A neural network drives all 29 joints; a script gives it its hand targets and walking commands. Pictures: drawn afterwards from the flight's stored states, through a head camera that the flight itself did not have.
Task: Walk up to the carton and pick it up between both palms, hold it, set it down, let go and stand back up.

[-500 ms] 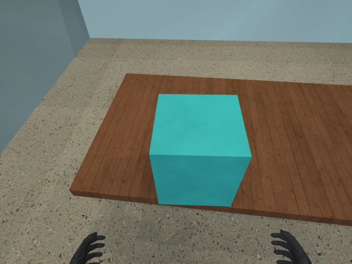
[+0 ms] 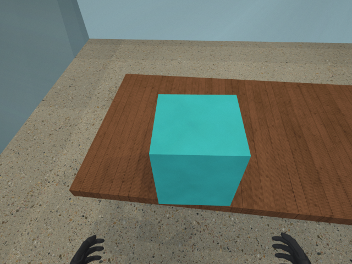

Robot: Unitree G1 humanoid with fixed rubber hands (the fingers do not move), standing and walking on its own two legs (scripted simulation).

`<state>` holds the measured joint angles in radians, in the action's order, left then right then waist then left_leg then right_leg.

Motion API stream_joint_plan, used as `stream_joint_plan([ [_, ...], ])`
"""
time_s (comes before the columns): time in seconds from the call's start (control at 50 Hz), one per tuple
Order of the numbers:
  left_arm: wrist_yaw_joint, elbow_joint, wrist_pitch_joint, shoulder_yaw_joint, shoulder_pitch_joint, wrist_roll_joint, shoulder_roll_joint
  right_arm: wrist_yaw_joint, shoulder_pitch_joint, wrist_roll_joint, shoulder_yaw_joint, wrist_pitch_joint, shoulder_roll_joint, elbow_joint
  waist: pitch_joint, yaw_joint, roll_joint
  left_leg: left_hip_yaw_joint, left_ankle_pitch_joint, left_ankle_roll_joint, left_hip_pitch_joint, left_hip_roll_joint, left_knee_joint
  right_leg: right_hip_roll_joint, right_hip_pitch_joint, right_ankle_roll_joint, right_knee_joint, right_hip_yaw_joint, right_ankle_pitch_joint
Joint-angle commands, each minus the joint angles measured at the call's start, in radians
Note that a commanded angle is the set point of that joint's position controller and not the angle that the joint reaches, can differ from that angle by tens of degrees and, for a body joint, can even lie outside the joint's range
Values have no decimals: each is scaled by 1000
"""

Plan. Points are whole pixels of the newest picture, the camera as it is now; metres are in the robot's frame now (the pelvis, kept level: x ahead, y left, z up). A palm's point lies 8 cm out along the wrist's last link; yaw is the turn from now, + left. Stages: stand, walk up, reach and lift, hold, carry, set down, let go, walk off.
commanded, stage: stand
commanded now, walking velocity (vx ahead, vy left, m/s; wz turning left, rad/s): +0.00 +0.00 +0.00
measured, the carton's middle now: (195, 152) +0.41 -0.03 -0.01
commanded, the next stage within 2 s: walk up in 0.24 s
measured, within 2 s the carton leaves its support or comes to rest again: neither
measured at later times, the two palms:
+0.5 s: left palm out of the picture +0.13 +0.26 -0.08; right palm out of the picture +0.13 -0.26 -0.08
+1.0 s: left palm out of the picture +0.06 +0.17 -0.07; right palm out of the picture +0.03 -0.37 -0.11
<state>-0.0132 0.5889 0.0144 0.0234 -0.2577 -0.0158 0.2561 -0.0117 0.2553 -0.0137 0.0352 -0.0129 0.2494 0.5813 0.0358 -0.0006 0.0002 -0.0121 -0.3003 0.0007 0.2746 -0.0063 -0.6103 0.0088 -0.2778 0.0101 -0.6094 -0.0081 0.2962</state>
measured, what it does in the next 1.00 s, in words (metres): steps to the right: right foot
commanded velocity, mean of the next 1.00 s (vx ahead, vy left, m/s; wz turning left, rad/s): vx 0.00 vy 0.00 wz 0.00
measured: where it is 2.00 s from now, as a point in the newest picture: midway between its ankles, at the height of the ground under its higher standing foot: outside the picture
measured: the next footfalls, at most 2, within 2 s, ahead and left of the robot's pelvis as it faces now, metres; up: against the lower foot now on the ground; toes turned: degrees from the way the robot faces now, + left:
right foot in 0.76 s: -0.02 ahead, -0.20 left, +0.00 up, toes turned +1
left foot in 1.10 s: -0.05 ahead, +0.04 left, +0.00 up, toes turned +10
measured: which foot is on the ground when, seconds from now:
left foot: down 0.00-0.76, up 0.78-1.00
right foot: down 0.00-0.48, up 0.50-0.74, down 0.76-1.00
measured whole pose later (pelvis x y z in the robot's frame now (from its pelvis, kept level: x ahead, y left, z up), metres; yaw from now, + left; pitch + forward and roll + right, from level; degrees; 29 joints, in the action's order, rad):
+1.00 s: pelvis -0.08 -0.09 -0.01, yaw -1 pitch -2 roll +1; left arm 0.00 0.57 -0.01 0.03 -0.23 -0.04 0.27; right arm 0.01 0.28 -0.03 0.07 0.05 0.34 0.58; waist 0.08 -0.01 -0.06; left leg 0.07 -0.53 -0.04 0.42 0.02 -1.02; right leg 0.03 -0.36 0.00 -0.70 -0.01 0.30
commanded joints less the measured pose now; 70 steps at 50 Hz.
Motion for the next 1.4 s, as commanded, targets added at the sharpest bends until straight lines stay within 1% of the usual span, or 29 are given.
stream_joint_plan([
  [0.0,3,-80,16,36,17,1,120,3,-19,1,31,-16,125,-81,-33,0,-2,100,59,34,11,-82,136,73,-1,-42,120,-88,-78],
  [0.4,4,-71,14,33,12,2,125,4,-12,2,29,-15,130,-72,-32,0,-1,99,61,35,7,-84,143,74,0,-41,125,-91,-83],
  [0.42,-11,-99,-15,64,90,-34,232,34,25,-13,71,-18,229,-70,87,15,46,173,384,77,4,-168,113,43,-82,-47,-50,-57,-374],
  [0.44,-18,-104,-31,60,55,-48,200,44,91,-14,88,-18,272,-54,-4,22,-31,243,566,148,-87,-263,127,17,-104,-23,-166,-13,-297],
  [0.48,-21,-108,-63,52,60,-60,150,60,125,-21,100,-9,284,-52,-36,59,-166,386,747,306,-125,-435,165,-16,-186,1,-423,-21,238],
  [0.5,-20,-115,-79,53,82,-59,148,68,134,-25,101,-4,275,-46,-32,69,-143,414,729,355,-112,-478,185,1,-231,6,-549,-59,292],
  [0.52,-23,-122,-87,56,94,-54,147,76,111,-29,107,2,274,-49,-18,72,-123,379,717,362,-91,-470,190,3,-240,10,-604,-86,301],
  [0.58,-23,-129,-94,54,91,-38,125,86,2,-43,96,7,249,-62,-5,34,-118,233,623,268,-52,-342,149,17,-227,26,-545,-123,230],
  [0.66,-30,-105,-74,56,29,4,118,61,-78,-29,79,16,243,-94,-85,11,-254,119,400,178,-30,-224,61,24,-60,21,-166,-34,161],
  [0.7,-28,-59,-51,77,-62,9,143,41,-97,-14,65,29,239,-100,-121,-35,-185,57,225,123,62,-162,-78,-34,141,12,87,60,-101],
  [0.72,-20,-42,-39,93,-82,4,189,30,-33,-13,52,33,194,-94,-130,-36,-50,11,85,86,150,-114,-194,-39,215,10,133,18,-130],
  [0.74,-14,-59,-30,104,-75,-5,249,21,33,-7,31,35,132,-110,-133,-27,139,-33,-242,30,287,-46,-290,112,211,-52,143,-221,-74],
  [0.76,-7,-102,-32,122,-18,-9,366,33,32,-1,41,47,153,-139,-133,-52,259,32,-423,-14,279,15,-443,356,4,-240,255,-523,57],
  [0.78,6,-114,-27,130,54,-11,389,45,-19,-15,54,59,193,-138,-76,-52,242,145,-373,-5,214,-14,-565,415,-165,-320,342,-627,181],
  [0.82,18,-98,-16,83,80,-22,245,50,-40,-6,70,57,236,-108,32,-33,134,189,-272,-13,304,6,-583,288,-80,-237,261,-419,-21],
  [0.84,25,-103,-12,73,79,-28,222,50,5,-4,66,52,219,-84,33,-10,132,187,-241,-16,299,3,-556,256,-62,-203,217,-356,-91],
  [0.88,23,-100,-10,67,92,-23,195,36,89,-15,58,45,182,-60,6,13,169,144,-213,-32,236,-1,-501,235,-54,-194,211,-312,-20],
  [1.0,30,-81,-15,79,-28,-36,196,3,29,-21,54,52,145,-78,-3,-51,237,46,-280,-42,194,-9,-170,229,49,-189,230,-315,215],
  [1.06,27,-96,-30,74,11,-23,209,-7,136,-16,69,26,137,-46,-5,25,186,-7,-24,19,-92,23,124,189,-141,-112,170,-215,222],
  [1.08,23,-101,-30,66,1,-17,193,-7,158,-16,74,15,152,-36,-9,41,129,26,45,40,-168,20,160,165,-214,-77,127,-170,228],
  [1.1,18,-114,-28,52,-21,-8,148,-7,182,-23,78,7,184,-26,-40,49,7,195,-54,83,-237,-75,184,117,-312,-33,10,-97,253],
  [1.12,17,-132,-26,45,3,16,95,-2,106,-5,92,7,251,-29,-14,43,-165,444,-436,170,-22,-231,306,-13,-270,15,-156,49,277],
  [1.14,21,-124,-32,55,-6,6,122,2,7,-5,84,11,252,-44,49,16,-171,479,-537,228,227,-298,369,22,-89,-9,-261,-26,217],
  [1.16,14,-110,-30,59,-28,9,144,1,-64,-5,58,8,180,-62,77,-18,-139,374,-468,193,234,-234,363,20,-57,-14,-203,-19,163],
  [1.18,8,-102,-17,56,-36,14,141,2,-73,-8,46,4,162,-68,87,-16,-119,276,-317,152,201,-174,313,13,-48,-14,-103,4,99],
  [1.24,16,-96,26,52,-88,-18,135,-9,-20,3,37,9,162,-55,12,-33,-124,147,-58,62,194,-100,140,51,114,-37,72,-56,-100],
  [1.28,24,-93,24,72,-49,-22,224,-14,54,3,33,17,124,-53,-5,17,-39,95,-117,34,99,-29,77,153,-25,-92,167,-244,141],
  [1.32,21,-92,13,61,-32,-8,191,-11,67,-9,39,17,141,-47,45,26,-10,136,-112,48,7,-49,104,131,-153,-80,205,-205,249],
  [1.38,17,-96,12,45,-53,-4,150,-11,49,0,43,2,162,-45,38,9,-6,166,-81,64,41,-76,146,69,-92,-45,137,-104,105],
])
